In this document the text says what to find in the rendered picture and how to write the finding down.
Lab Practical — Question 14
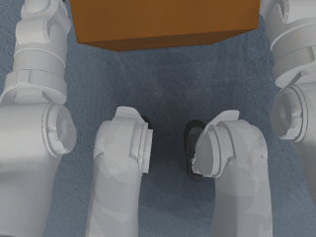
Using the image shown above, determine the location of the robot left upper arm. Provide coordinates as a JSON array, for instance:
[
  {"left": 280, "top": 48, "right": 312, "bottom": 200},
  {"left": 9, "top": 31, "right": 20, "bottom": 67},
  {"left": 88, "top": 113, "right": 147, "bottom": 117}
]
[{"left": 0, "top": 102, "right": 77, "bottom": 237}]

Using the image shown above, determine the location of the robot right upper arm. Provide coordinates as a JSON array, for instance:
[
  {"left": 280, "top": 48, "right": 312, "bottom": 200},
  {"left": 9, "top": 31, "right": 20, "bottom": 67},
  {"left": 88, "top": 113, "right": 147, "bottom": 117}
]
[{"left": 270, "top": 82, "right": 316, "bottom": 209}]

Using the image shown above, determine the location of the left robot shin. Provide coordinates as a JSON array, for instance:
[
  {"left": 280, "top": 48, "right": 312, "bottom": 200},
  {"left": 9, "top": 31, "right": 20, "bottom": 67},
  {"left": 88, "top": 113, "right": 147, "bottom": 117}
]
[{"left": 93, "top": 107, "right": 145, "bottom": 160}]

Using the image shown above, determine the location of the robot left forearm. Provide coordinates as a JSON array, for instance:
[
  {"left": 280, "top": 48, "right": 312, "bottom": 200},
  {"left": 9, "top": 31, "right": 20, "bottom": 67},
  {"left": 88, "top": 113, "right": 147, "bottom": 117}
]
[{"left": 0, "top": 0, "right": 72, "bottom": 108}]

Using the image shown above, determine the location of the robot shin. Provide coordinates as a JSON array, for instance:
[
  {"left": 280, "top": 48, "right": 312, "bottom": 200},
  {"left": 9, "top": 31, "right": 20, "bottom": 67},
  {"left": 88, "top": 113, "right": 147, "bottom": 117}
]
[
  {"left": 93, "top": 107, "right": 145, "bottom": 160},
  {"left": 191, "top": 110, "right": 268, "bottom": 178}
]

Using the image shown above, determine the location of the robot right forearm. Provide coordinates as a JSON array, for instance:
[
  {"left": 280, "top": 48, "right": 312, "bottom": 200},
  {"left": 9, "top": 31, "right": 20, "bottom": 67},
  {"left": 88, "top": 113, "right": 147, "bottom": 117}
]
[{"left": 259, "top": 0, "right": 316, "bottom": 89}]

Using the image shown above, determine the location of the right robot shin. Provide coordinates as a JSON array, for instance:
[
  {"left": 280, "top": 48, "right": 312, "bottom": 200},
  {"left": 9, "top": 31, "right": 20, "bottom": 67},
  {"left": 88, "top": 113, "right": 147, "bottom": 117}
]
[{"left": 191, "top": 110, "right": 268, "bottom": 178}]

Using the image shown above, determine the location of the carton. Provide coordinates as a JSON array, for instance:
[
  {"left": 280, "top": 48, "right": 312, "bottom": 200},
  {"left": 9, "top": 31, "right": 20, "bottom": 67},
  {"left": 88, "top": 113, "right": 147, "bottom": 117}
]
[{"left": 69, "top": 0, "right": 260, "bottom": 52}]

